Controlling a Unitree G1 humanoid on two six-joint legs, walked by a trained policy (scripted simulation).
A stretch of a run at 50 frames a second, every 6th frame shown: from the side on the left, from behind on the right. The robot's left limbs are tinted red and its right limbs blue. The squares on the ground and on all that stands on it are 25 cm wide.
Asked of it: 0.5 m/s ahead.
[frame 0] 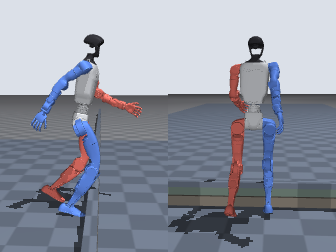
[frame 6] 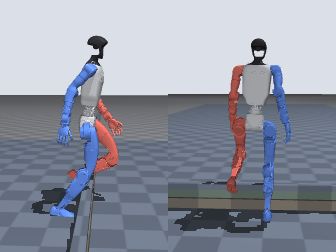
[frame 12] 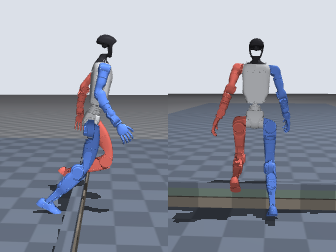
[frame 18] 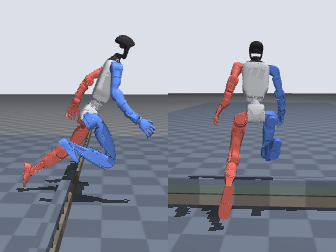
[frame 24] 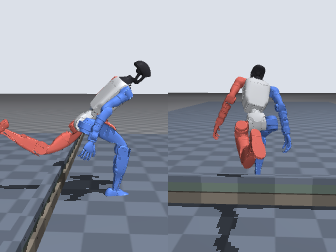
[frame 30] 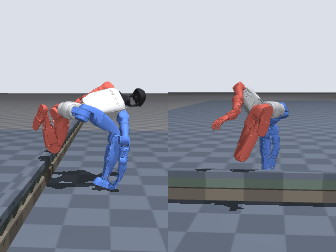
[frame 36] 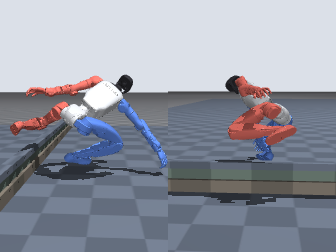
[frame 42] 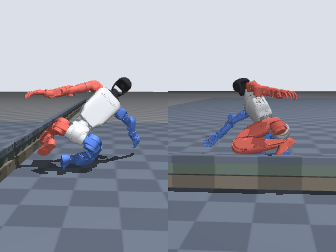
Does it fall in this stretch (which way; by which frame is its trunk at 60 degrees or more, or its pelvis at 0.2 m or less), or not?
yes: goes over forward; its trunk at 60 degrees or more by frame 30
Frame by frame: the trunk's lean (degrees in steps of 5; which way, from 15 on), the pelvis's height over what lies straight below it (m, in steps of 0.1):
0: 10, 0.8
6: 5, 0.6
12: 10, 0.7
18: 25 forward, 0.7
24: 45 forward, 0.6
30: 80 forward, 0.6
36: 65 forward and to its left, 0.5
42: 50 forward and to its left, 0.3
